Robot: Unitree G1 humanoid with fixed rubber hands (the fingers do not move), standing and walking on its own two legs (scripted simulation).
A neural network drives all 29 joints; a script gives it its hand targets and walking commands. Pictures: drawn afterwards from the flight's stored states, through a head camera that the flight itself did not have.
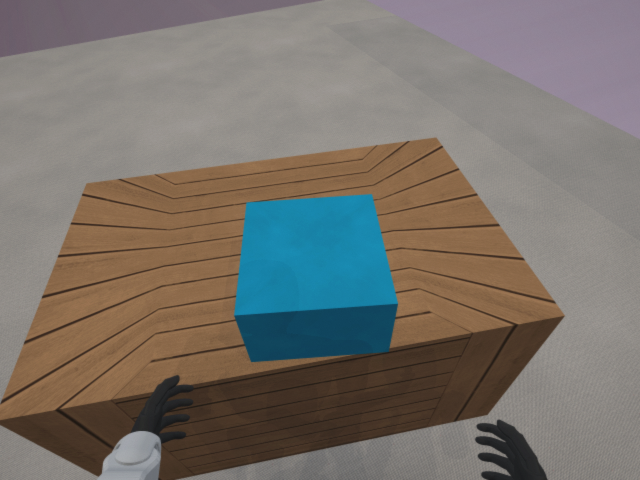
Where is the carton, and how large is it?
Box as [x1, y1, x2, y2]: [234, 194, 397, 361]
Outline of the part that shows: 371,194 246,203 234,316 251,361 388,351 397,301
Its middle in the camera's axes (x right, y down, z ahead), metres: -0.01 +0.06 +0.76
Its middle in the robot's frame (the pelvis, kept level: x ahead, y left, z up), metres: +0.53 +0.01 -0.12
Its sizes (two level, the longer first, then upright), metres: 0.273 0.260 0.160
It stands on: a pedestal, 0.55 m high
